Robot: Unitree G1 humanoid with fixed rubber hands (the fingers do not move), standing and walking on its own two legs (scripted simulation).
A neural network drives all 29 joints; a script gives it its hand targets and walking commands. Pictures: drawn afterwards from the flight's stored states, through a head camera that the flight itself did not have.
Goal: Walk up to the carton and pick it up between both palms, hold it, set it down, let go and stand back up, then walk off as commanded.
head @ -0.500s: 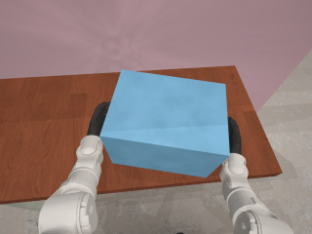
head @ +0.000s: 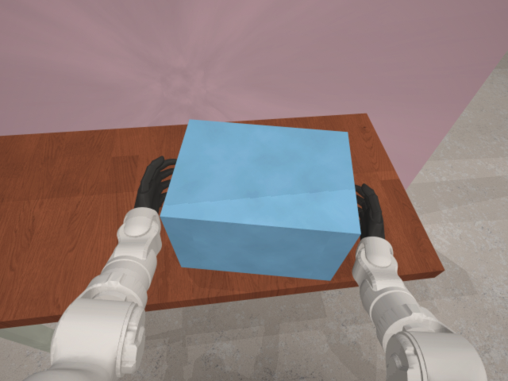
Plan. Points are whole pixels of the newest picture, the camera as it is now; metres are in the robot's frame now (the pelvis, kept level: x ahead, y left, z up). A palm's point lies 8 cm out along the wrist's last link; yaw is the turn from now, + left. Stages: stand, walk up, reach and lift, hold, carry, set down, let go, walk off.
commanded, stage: set down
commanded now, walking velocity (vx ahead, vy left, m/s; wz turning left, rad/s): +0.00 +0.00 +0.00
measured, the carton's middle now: (261, 202) +0.42 -0.03 -0.01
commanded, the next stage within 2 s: none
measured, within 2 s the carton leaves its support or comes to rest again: neither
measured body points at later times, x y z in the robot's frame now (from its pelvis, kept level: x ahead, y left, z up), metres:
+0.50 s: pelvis -0.02 -0.01 +0.00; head +0.00 +0.01 +0.45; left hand +0.44 +0.19 +0.10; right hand +0.36 -0.27 +0.08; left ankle +0.01 +0.12 -0.73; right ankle +0.02 -0.12 -0.73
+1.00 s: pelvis -0.02 -0.01 +0.00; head +0.03 +0.01 +0.44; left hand +0.42 +0.18 +0.06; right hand +0.34 -0.26 +0.05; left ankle +0.01 +0.12 -0.73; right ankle +0.02 -0.12 -0.73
